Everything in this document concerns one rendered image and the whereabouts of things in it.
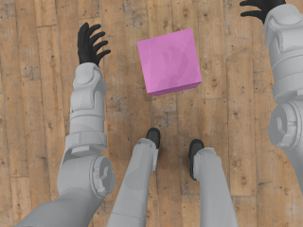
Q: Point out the robot left forearm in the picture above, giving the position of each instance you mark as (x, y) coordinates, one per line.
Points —
(87, 115)

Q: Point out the right robot hand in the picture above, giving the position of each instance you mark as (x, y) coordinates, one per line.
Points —
(264, 5)

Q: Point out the left robot upper arm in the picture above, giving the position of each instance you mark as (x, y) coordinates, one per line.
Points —
(83, 184)

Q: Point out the robot right foot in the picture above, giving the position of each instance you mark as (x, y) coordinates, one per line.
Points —
(194, 147)

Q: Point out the right robot upper arm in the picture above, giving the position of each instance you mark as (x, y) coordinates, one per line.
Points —
(285, 130)

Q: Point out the left robot thigh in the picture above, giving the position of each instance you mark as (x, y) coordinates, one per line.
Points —
(130, 208)

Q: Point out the left robot hand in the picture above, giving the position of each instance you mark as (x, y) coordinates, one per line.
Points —
(86, 51)

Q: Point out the robot right forearm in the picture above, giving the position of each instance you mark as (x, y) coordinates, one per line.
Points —
(283, 30)

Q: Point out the carton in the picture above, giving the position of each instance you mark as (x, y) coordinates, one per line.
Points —
(170, 63)

